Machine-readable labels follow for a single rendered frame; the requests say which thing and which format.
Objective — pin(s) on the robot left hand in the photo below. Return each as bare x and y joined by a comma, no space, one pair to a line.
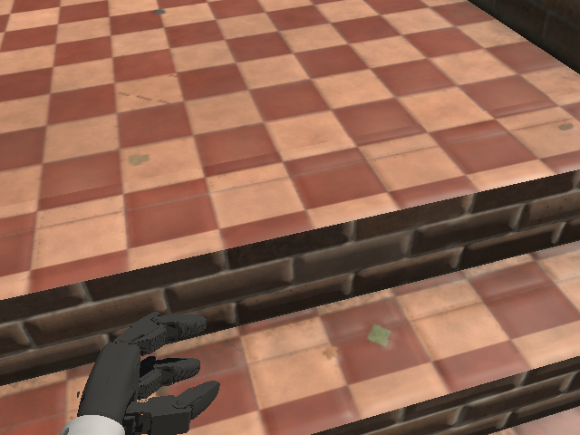
118,378

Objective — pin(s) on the left robot forearm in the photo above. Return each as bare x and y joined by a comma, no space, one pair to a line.
92,425

